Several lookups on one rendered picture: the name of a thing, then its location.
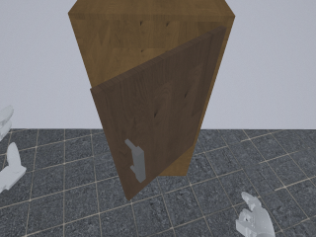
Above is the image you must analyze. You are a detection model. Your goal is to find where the cupboard door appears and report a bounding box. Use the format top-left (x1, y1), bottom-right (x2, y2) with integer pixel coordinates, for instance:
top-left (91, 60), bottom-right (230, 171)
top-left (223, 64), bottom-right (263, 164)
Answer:
top-left (90, 25), bottom-right (227, 201)

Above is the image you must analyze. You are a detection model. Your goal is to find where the handle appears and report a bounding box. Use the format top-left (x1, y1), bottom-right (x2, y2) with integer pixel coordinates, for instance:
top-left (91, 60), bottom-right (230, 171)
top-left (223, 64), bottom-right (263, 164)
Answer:
top-left (124, 139), bottom-right (146, 183)

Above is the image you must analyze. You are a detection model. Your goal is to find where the right robot hand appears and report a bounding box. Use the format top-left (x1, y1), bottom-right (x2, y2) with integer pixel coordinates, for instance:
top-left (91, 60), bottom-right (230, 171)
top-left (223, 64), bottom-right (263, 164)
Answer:
top-left (235, 192), bottom-right (276, 237)

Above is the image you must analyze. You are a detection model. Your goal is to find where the left robot hand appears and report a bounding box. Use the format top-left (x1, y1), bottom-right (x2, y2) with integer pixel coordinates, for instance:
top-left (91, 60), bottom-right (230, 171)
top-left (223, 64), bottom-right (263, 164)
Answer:
top-left (0, 105), bottom-right (27, 194)

